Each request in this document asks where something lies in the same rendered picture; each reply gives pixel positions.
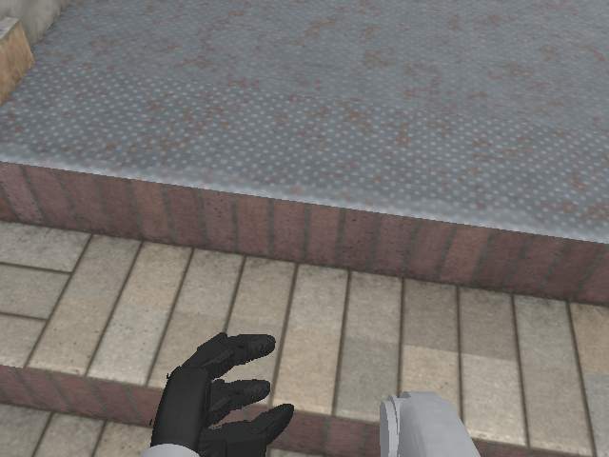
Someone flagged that stairs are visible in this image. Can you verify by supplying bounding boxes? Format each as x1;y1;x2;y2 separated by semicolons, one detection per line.
0;161;609;457

